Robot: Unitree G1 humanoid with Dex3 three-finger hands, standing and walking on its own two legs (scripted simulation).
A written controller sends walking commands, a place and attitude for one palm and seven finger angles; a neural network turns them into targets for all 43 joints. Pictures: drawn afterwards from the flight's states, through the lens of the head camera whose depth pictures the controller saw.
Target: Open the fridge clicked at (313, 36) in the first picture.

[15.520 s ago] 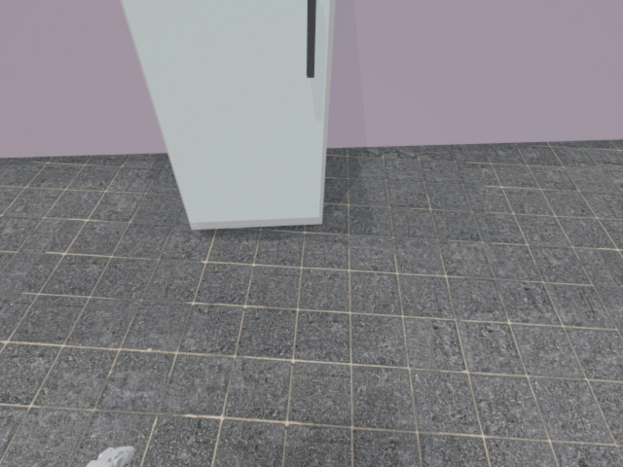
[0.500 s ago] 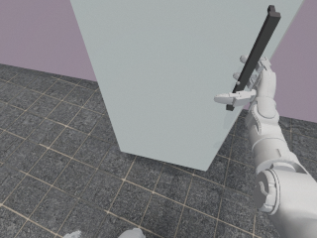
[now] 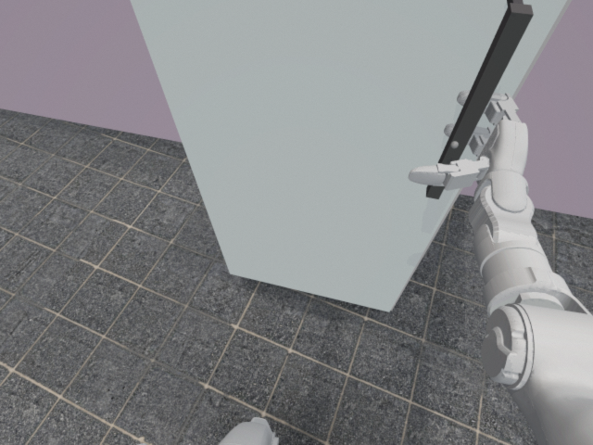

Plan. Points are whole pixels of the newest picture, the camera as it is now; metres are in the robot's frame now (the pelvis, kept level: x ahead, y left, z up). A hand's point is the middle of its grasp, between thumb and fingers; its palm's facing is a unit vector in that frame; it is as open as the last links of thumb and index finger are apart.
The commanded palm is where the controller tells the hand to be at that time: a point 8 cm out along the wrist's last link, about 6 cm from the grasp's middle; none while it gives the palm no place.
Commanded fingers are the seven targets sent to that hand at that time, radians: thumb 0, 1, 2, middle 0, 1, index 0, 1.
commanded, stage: slide the fingers in behind the handle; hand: right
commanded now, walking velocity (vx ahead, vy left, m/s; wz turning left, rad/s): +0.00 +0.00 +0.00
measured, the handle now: (465, 115) +0.55 -0.13 +0.14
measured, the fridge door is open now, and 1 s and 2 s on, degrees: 0 0 12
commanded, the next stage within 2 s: grip the handle and tug to test in 0.06 s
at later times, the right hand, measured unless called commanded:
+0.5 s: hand (447, 143) +0.51 -0.10 +0.13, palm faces +0.09 +1.00 -0.01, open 11.1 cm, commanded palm +0.47 -0.16 +0.13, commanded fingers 0.00 -0.34 -0.66 0.39 1.32 0.39 1.32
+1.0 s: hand (443, 142) +0.50 -0.10 +0.13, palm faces +0.10 +0.99 -0.01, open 5.3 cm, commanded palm +0.47 -0.15 +0.13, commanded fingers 0.00 -0.90 -0.90 0.45 1.40 0.45 1.40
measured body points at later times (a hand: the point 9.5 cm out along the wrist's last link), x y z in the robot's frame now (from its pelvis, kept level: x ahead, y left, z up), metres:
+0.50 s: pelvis +0.01 +0.00 +0.00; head +0.08 +0.00 +0.44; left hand +0.04 +0.26 -0.12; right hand +0.50 -0.16 +0.13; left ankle +0.04 +0.12 -0.71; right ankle +0.01 -0.12 -0.71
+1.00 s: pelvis +0.01 +0.01 +0.00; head +0.07 +0.01 +0.45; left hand +0.04 +0.27 -0.12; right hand +0.49 -0.15 +0.13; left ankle +0.04 +0.12 -0.71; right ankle +0.01 -0.12 -0.71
